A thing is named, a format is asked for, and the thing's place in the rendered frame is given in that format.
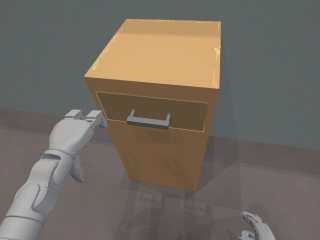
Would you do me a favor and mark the left robot hand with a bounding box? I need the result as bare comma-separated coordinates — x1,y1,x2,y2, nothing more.
48,109,108,183

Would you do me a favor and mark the cabinet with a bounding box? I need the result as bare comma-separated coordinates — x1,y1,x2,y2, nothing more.
84,19,221,193

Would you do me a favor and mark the drawer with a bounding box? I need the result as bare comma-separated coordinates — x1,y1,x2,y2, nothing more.
97,91,208,132

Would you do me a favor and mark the right robot hand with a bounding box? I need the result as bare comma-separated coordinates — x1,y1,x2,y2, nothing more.
238,211,276,240

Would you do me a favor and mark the handle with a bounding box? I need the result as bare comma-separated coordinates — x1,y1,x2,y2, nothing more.
126,109,171,130

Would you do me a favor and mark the left robot forearm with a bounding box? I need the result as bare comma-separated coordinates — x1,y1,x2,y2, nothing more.
0,149,74,240

